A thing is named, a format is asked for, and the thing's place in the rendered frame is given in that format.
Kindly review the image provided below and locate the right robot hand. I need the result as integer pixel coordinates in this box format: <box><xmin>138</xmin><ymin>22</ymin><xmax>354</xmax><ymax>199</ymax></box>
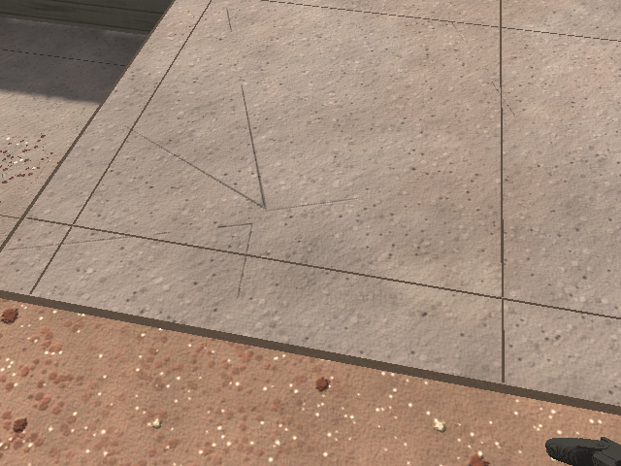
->
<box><xmin>545</xmin><ymin>437</ymin><xmax>621</xmax><ymax>466</ymax></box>

